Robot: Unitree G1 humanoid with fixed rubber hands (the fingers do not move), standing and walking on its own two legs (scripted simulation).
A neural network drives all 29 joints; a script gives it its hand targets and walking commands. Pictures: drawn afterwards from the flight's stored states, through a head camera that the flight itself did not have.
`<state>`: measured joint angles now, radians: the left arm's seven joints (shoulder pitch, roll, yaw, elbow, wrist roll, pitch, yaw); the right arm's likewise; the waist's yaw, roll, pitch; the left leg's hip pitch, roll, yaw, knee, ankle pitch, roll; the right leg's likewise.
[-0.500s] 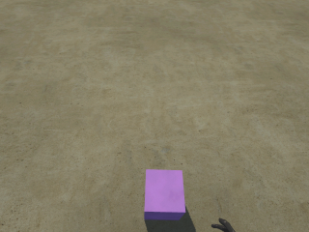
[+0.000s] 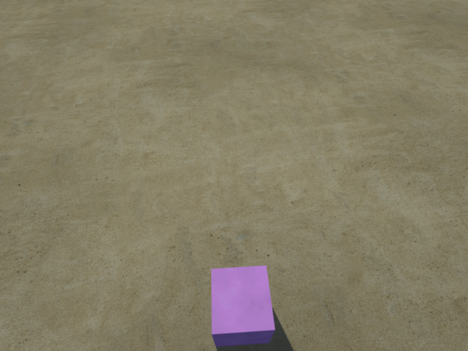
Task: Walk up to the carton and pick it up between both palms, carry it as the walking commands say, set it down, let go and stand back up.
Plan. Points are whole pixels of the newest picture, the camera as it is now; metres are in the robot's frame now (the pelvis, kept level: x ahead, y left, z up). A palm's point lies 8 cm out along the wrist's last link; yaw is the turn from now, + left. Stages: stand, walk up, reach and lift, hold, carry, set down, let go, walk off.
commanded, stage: walk up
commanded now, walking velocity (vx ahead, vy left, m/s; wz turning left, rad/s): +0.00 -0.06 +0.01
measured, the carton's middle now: (240, 306) +0.36 +0.00 -0.66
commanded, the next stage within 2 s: stand in 0.90 s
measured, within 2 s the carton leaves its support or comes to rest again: neither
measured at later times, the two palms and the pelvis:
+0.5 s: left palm out of the picture -0.04 +0.20 -0.15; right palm out of the picture -0.01 -0.22 -0.16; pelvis -0.01 -0.01 -0.01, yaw +3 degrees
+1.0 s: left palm out of the picture -0.04 +0.22 -0.14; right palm out of the picture -0.03 -0.17 -0.15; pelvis +0.00 +0.02 +0.01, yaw +2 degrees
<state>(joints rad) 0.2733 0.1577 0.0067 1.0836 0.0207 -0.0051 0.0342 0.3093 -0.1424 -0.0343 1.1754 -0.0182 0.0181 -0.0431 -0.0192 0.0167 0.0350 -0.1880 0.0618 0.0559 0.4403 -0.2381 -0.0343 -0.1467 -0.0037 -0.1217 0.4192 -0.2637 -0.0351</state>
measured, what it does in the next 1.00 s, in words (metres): stands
